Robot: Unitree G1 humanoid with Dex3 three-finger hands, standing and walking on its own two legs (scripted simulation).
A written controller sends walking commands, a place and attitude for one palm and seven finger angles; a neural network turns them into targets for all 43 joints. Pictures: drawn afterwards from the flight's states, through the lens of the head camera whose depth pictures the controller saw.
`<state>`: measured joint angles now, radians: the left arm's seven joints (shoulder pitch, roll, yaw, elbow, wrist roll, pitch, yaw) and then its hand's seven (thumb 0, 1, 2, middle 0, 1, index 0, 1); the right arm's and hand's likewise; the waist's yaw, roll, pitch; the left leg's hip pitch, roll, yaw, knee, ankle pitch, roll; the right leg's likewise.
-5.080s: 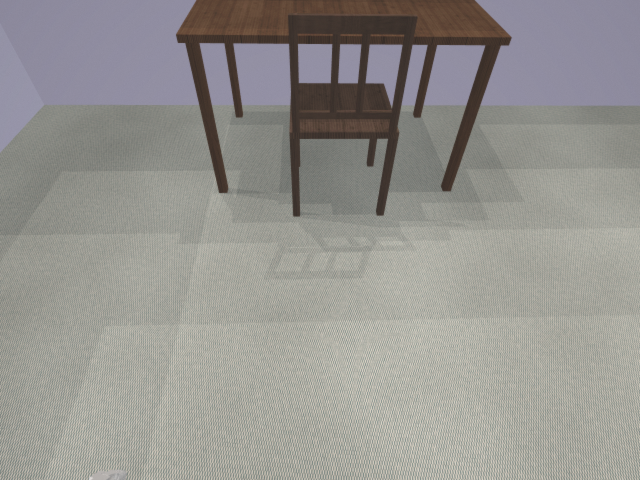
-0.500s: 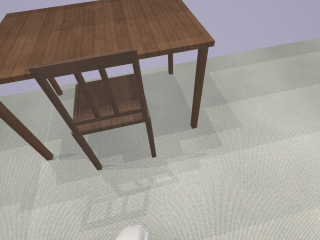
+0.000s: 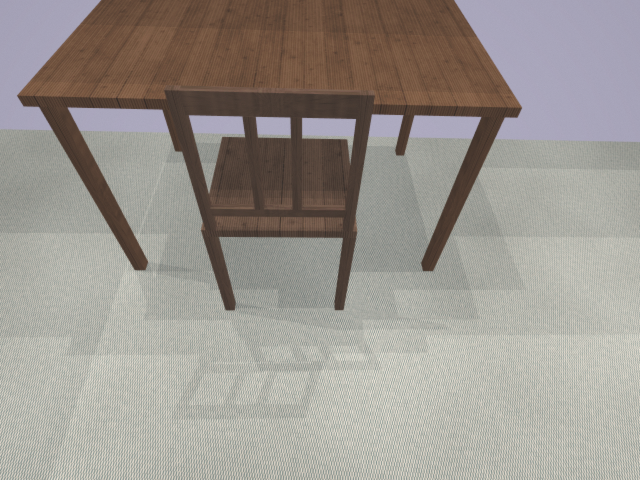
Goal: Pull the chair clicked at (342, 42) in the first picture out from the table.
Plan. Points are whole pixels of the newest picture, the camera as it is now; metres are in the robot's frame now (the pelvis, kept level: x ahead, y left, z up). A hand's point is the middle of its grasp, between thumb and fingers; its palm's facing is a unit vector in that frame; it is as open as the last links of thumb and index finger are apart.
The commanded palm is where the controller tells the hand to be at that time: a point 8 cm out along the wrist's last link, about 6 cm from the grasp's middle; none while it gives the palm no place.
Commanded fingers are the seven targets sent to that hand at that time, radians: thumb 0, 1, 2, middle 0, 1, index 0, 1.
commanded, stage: take the last steps up to it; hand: left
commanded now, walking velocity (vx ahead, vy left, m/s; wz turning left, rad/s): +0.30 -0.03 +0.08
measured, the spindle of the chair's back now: (255, 165) +0.75 +0.20 -0.11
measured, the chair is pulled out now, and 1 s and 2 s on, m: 0.00 0.00 0.00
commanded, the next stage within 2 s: come to a stop and stand still in 0.90 s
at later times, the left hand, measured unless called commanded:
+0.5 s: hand out of the picture -0.01 +0.13 -0.17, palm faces +0.17 -0.98 -0.13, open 7.4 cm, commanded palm none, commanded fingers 0.00 0.90 0.90 -0.20 -0.30 -0.20 -0.30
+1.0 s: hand (221, 350) +0.33 +0.19 -0.17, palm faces +0.04 -0.97 -0.23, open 7.4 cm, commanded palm none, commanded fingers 0.00 0.90 0.90 -0.20 -0.30 -0.20 -0.30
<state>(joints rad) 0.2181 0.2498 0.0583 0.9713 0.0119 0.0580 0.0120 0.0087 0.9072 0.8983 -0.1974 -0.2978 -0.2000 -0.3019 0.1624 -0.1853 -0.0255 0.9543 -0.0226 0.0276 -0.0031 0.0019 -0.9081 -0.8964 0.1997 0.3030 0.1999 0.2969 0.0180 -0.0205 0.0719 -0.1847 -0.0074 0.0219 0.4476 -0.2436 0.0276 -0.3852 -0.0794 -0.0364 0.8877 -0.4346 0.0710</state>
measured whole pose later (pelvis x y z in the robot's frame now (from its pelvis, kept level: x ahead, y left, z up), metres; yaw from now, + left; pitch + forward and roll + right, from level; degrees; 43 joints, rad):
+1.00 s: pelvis +0.25 +0.00 -0.02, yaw +1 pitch -1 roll +1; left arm 0.18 0.18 0.06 1.00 0.03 -0.04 -0.01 0.00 0.91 0.90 -0.19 -0.30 -0.20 -0.30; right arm 0.34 -0.14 -0.04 1.10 -0.02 -0.02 0.00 0.00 -0.92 -0.90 0.20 0.30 0.20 0.30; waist -0.02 0.02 0.04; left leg -0.14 0.06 0.13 0.62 -0.44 0.00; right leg -0.36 -0.06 -0.10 0.60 -0.19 -0.03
